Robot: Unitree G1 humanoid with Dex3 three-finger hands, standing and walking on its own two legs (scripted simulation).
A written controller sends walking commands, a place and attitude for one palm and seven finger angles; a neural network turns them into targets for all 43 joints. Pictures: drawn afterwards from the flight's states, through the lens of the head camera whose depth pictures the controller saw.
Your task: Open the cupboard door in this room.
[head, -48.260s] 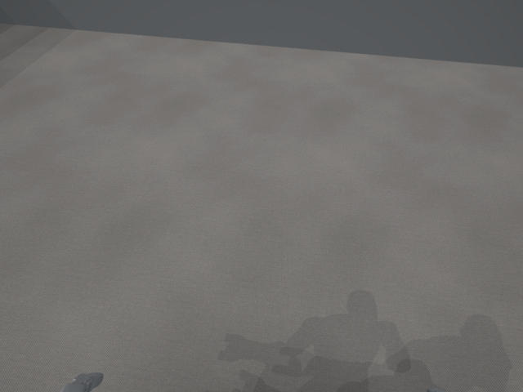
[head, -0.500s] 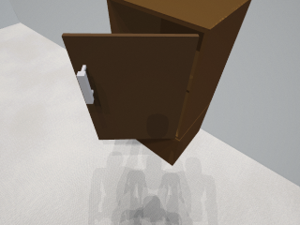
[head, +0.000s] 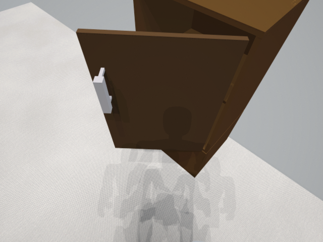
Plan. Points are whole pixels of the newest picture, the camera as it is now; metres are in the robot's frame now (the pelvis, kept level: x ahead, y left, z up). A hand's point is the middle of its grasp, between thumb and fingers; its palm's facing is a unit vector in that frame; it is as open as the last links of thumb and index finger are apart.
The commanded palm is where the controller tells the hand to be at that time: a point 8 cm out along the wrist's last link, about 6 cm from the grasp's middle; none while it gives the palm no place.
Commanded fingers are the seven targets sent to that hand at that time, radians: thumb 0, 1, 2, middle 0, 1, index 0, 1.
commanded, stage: come to a stop and stand still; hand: left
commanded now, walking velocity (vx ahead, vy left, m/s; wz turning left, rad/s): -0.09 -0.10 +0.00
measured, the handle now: (105, 91) +0.51 +0.21 +0.04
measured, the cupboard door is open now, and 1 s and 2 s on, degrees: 41 41 41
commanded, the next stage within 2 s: look again from close up in 0.68 s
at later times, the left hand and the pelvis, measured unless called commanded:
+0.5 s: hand out of the picture +0.02 +0.15 -0.16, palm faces -0.01 -0.97 -0.24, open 7.4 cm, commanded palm none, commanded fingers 0.00 0.90 0.90 -0.20 -0.30 -0.20 -0.30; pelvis -0.04 -0.03 +0.00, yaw +0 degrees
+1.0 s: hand out of the picture -0.01 +0.15 -0.17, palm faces -0.01 -0.98 -0.18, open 7.4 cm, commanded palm none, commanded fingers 0.00 0.90 0.90 -0.20 -0.30 -0.20 -0.30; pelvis -0.03 -0.02 +0.01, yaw -1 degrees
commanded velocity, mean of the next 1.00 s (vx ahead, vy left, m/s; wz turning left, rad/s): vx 0.00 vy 0.00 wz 0.00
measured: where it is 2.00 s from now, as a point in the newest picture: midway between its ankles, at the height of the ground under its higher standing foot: outside the picture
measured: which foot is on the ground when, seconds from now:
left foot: down 0.00-1.00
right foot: up 0.00-0.14, down 0.16-1.00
